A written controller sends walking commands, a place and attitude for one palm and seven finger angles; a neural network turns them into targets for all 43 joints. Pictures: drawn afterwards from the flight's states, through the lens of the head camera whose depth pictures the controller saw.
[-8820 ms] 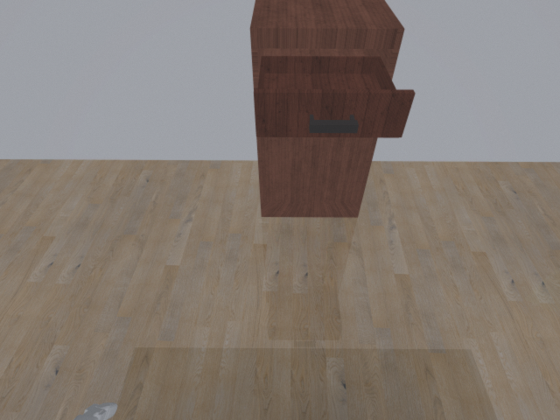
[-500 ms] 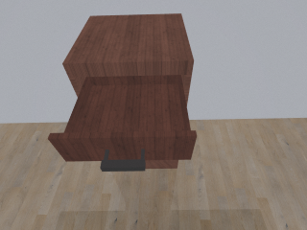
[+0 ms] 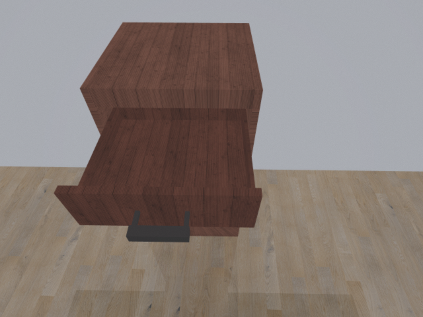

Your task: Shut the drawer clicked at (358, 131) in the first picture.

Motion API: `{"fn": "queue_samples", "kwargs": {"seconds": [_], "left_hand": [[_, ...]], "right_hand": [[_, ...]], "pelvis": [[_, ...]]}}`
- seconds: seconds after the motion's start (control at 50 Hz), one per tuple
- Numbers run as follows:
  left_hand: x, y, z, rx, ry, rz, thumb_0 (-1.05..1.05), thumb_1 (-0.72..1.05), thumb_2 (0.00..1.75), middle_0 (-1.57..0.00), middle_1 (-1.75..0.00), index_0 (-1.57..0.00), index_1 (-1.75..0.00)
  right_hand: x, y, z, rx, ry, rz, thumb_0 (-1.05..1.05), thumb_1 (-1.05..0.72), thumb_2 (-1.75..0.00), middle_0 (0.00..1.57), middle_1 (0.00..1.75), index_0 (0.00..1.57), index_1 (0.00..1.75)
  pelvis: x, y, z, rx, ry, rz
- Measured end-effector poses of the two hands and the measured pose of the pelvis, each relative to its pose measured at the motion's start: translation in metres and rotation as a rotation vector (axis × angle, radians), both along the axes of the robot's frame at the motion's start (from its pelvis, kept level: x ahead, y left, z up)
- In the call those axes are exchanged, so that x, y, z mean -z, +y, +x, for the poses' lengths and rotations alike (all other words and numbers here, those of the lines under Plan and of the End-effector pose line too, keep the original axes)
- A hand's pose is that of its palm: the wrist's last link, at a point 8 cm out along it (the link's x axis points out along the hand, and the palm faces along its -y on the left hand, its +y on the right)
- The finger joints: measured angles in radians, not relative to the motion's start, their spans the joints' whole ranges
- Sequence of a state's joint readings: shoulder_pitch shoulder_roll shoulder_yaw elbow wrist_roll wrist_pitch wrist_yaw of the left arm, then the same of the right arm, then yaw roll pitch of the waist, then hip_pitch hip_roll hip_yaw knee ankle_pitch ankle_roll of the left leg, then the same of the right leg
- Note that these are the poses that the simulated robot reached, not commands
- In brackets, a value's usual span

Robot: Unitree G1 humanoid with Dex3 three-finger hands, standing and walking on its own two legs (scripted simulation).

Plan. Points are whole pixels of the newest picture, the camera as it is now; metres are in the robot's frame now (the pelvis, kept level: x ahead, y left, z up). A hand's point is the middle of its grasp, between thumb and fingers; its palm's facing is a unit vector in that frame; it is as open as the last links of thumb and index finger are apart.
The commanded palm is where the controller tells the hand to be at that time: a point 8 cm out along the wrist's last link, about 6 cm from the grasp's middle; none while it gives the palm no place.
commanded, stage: come to a stop and stand still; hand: left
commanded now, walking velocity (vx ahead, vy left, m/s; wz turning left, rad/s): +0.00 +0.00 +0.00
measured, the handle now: (160, 224) +0.31 +0.14 -0.04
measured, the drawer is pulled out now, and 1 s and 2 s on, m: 0.29 0.28 0.28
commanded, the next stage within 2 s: look again from close up in 0.06 s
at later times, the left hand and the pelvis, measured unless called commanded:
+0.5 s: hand out of the picture -0.01 +0.16 -0.17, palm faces +0.03 -0.98 -0.20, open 7.3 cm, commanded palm none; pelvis -0.01 -0.01 +0.00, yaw +0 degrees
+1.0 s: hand (138, 281) +0.18 +0.14 +0.01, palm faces +0.14 -0.99 +0.05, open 6.6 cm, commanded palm +0.08 +0.19 -0.05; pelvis -0.04 +0.00 -0.03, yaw +1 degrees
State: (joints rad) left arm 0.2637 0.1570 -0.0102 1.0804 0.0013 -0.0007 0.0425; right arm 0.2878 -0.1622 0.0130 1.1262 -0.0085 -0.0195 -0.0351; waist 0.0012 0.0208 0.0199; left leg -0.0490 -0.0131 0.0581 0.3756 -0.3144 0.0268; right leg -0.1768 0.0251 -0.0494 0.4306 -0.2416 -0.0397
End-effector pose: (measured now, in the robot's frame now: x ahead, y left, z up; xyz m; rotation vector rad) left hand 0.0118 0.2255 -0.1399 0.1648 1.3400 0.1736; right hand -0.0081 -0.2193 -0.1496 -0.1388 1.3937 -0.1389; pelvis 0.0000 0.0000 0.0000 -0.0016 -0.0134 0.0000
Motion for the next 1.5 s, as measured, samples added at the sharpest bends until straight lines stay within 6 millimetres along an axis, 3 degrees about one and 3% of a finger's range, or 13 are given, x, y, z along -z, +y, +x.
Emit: {"fn": "queue_samples", "kwargs": {"seconds": [0.48,0.74,0.78,0.86,0.96,1.0,1.08,1.14,1.2,1.28,1.34,1.42,1.5], "left_hand": [[0.001,-0.015,-0.031,-0.008,0.048,-0.018,0.00,0.92,0.90,-0.20,-0.30,-0.20,-0.30],[0.003,-0.020,-0.038,-0.009,0.060,-0.021,0.01,0.92,0.90,-0.20,-0.30,-0.20,-0.30],[-0.014,-0.008,-0.018,-0.069,-0.077,0.009,0.03,0.95,0.90,-0.21,-0.30,-0.21,-0.30],[-0.083,0.006,0.062,-0.075,-0.577,0.092,0.04,0.96,0.90,-0.23,-0.33,-0.23,-0.33],[-0.155,-0.026,0.142,0.027,-1.153,-0.050,0.02,0.94,0.90,-0.29,-0.40,-0.28,-0.40],[-0.153,-0.034,0.140,0.011,-1.255,-0.121,0.01,0.93,0.90,-0.28,-0.42,-0.32,-0.43],[-0.121,-0.043,0.095,0.064,-1.282,-0.196,0.00,0.91,0.90,-0.33,-0.49,-0.39,-0.51],[-0.099,-0.042,0.061,0.100,-1.220,-0.167,0.00,0.91,0.90,-0.41,-0.55,-0.45,-0.57],[-0.097,-0.030,0.046,0.075,-1.235,-0.093,0.01,0.90,0.90,-0.49,-0.63,-0.51,-0.64],[-0.126,-0.022,0.063,0.056,-1.416,-0.030,0.02,0.89,0.90,-0.58,-0.72,-0.59,-0.72],[-0.145,-0.034,0.091,0.133,-1.503,-0.089,0.02,0.90,0.90,-0.64,-0.78,-0.65,-0.79],[-0.143,-0.060,0.119,0.275,-1.360,-0.216,0.01,0.90,0.90,-0.72,-0.87,-0.73,-0.88],[-0.132,-0.061,0.120,0.221,-1.171,-0.238,0.01,0.90,0.90,-0.81,-0.96,-0.81,-0.96]], "right_hand": [[0.000,0.002,-0.041,0.024,0.067,0.027,0.00,-0.91,-0.90,0.20,0.30,0.20,0.30],[0.001,0.004,-0.045,0.029,0.070,0.032,0.00,-0.91,-0.90,0.20,0.30,0.20,0.30],[-0.002,0.001,-0.031,0.025,-0.032,0.013,0.00,-0.91,-0.90,0.20,0.30,0.20,0.30],[-0.008,-0.016,0.020,-0.013,-0.333,-0.031,0.01,-0.91,-0.90,0.20,0.30,0.20,0.30],[-0.038,-0.036,0.101,-0.090,-0.693,-0.082,0.01,-0.91,-0.90,0.20,0.30,0.20,0.30],[-0.056,-0.040,0.129,-0.124,-0.810,-0.097,0.01,-0.91,-0.90,0.20,0.30,0.20,0.30],[-0.084,-0.040,0.175,-0.237,-0.959,-0.119,0.01,-0.91,-0.90,0.20,0.30,0.20,0.30],[-0.087,-0.032,0.202,-0.320,-1.017,-0.124,0.01,-0.91,-0.90,0.20,0.30,0.20,0.30],[-0.074,-0.014,0.216,-0.366,-1.037,-0.091,0.01,-0.91,-0.90,0.20,0.30,0.20,0.30],[-0.043,0.016,0.211,-0.378,-0.997,0.007,0.01,-0.91,-0.90,0.20,0.30,0.20,0.30],[-0.018,0.035,0.189,-0.348,-0.920,0.082,0.01,-0.91,-0.90,0.20,0.30,0.20,0.30],[0.002,0.041,0.148,-0.244,-0.778,0.133,0.01,-0.90,-0.90,0.20,0.30,0.20,0.30],[0.005,0.028,0.115,-0.140,-0.670,0.102,0.01,-0.90,-0.90,0.21,0.30,0.20,0.30]], "pelvis": [[-0.001,-0.009,-0.013,0.004,-0.001,0.002],[0.000,-0.009,-0.015,0.006,0.006,-0.003],[0.001,-0.008,-0.018,0.010,0.003,-0.001],[0.005,-0.002,-0.023,-0.025,0.015,0.006],[0.019,0.000,-0.035,-0.035,0.082,0.011],[0.027,-0.002,-0.039,-0.021,0.112,0.017],[0.047,-0.007,-0.045,-0.019,0.152,0.017],[0.064,-0.009,-0.051,-0.037,0.182,0.008],[0.077,-0.010,-0.056,-0.056,0.205,-0.009],[0.087,-0.010,-0.062,-0.076,0.222,-0.030],[0.088,-0.009,-0.065,-0.079,0.228,-0.036],[0.080,-0.006,-0.061,-0.063,0.229,-0.024],[0.067,-0.004,-0.053,-0.040,0.220,-0.006]]}}
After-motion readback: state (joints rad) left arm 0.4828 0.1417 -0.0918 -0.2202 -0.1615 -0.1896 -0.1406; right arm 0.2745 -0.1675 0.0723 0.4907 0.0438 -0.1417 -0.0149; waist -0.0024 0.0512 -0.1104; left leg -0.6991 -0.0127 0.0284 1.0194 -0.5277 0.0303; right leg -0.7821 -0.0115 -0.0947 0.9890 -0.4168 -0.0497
